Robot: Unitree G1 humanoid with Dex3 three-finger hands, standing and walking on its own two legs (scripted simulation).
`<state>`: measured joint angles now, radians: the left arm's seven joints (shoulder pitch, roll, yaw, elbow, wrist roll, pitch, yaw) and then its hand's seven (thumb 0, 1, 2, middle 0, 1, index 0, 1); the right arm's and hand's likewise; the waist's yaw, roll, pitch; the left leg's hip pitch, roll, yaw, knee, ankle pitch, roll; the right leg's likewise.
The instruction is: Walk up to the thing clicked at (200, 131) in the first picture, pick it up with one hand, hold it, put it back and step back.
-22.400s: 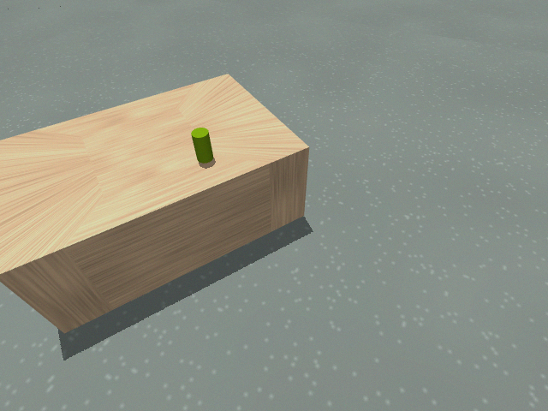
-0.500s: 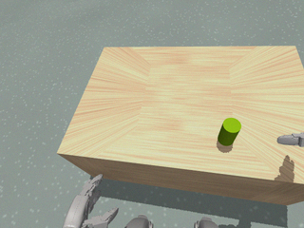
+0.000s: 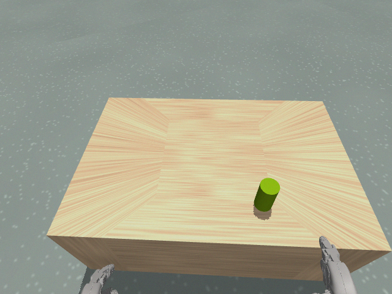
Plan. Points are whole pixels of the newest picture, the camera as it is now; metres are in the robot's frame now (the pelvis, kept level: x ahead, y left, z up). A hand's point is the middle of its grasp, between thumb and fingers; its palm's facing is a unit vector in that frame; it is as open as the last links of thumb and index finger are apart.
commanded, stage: home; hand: right
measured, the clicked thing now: (266, 195) +0.49 -0.20 -0.25
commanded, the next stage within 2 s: stand in 1.96 s
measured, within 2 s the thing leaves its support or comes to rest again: neither
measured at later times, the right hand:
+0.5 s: hand out of the picture +0.14 -0.16 -0.06, palm faces +0.13 +0.95 -0.27, open 17.4 cm
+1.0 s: hand out of the picture +0.16 -0.18 -0.06, palm faces +0.12 +0.95 -0.28, open 17.4 cm
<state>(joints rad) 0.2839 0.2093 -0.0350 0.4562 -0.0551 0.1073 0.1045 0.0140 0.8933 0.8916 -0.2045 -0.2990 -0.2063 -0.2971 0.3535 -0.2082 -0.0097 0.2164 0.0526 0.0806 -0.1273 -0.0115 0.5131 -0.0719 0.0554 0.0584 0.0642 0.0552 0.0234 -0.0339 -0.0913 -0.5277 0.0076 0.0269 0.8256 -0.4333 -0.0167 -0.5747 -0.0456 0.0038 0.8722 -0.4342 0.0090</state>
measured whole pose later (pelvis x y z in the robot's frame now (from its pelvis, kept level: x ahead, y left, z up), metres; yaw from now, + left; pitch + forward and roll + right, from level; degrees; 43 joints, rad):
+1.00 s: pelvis -0.01 +0.01 -0.01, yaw +0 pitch +6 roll +1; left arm 0.27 0.21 -0.02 0.53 -0.02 -0.10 0.15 0.02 0.90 0.90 -0.21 -0.31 -0.21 -0.30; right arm 0.44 -0.20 0.01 0.07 0.02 0.20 -0.14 -0.01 0.54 -0.05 0.05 0.05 0.06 0.05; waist 0.02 -0.03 -0.08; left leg -0.54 0.01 0.03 0.88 -0.45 -0.01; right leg -0.58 -0.05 0.01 0.91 -0.44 0.02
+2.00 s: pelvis -0.01 +0.01 -0.01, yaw +0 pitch +6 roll +1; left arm 0.27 0.21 -0.02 0.53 -0.01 -0.12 0.16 0.02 0.90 0.90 -0.21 -0.31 -0.21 -0.31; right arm 0.45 -0.20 0.01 0.03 0.02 0.24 -0.14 -0.01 0.54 -0.05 0.05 0.05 0.06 0.05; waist 0.02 -0.03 -0.09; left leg -0.55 0.01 0.03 0.89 -0.45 -0.01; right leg -0.59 -0.05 0.01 0.92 -0.44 0.02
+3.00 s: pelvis -0.01 +0.00 +0.05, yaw +0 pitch -4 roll +0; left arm 0.13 0.32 0.00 1.15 0.02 -0.01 0.01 0.01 0.90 0.89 -0.21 -0.30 -0.21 -0.30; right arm 0.16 -0.31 0.01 1.13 -0.02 -0.01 -0.02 0.00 -0.90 -0.90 0.20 0.30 0.21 0.30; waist 0.00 -0.01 0.05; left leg -0.11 0.04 0.01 0.37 -0.20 -0.03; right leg -0.12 -0.01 -0.03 0.37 -0.18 0.00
